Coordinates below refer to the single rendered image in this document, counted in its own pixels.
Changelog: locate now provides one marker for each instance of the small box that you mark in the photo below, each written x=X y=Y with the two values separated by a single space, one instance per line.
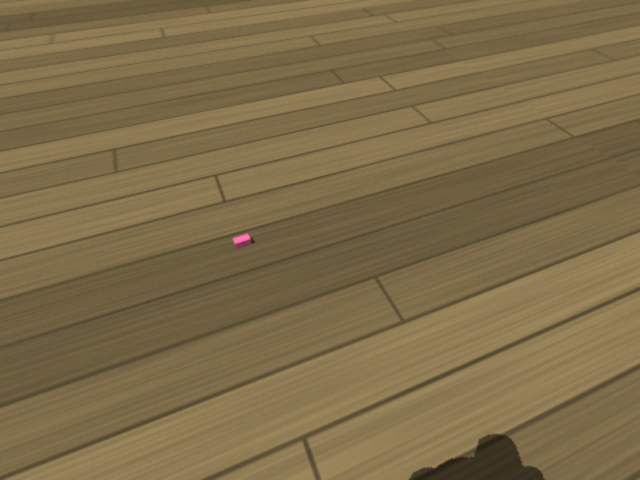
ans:
x=241 y=241

